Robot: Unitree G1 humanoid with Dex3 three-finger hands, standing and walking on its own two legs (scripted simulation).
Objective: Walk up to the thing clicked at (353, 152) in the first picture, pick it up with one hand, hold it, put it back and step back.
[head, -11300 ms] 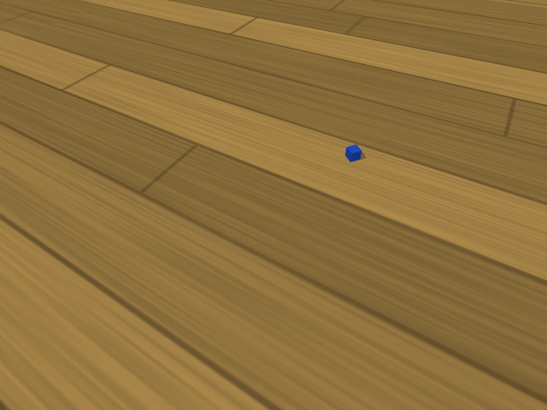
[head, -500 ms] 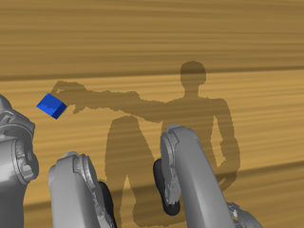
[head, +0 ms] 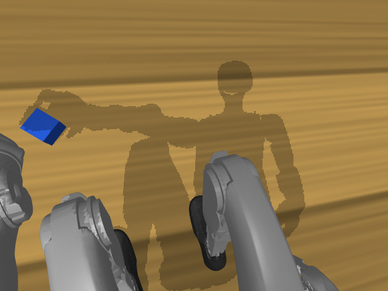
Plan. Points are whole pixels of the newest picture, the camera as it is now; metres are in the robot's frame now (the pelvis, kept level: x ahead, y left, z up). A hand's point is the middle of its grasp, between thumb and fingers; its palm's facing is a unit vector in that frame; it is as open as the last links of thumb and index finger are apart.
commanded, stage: rise first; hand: left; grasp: from above
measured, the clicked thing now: (44, 127) +0.51 +0.25 -0.30
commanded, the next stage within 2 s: approach in 0.42 s
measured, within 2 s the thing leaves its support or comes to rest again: neither
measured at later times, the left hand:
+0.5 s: hand out of the picture +0.47 +0.30 -0.19, palm faces -0.24 -0.33 -0.91, open 12.5 cm
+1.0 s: hand (47, 107) +0.53 +0.21 -0.21, palm faces -0.18 -0.36 -0.92, open 14.0 cm
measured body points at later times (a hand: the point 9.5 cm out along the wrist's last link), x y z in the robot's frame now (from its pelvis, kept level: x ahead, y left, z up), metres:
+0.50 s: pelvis +0.00 +0.00 -0.01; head +0.27 +0.04 +0.34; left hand +0.49 +0.32 -0.14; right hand -0.01 -0.26 -0.11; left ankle +0.07 +0.12 -0.30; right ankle +0.11 -0.12 -0.30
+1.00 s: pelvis +0.00 +0.00 -0.01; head +0.30 +0.04 +0.33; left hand +0.53 +0.23 -0.16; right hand -0.04 -0.25 -0.08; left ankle +0.07 +0.12 -0.30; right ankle +0.11 -0.12 -0.30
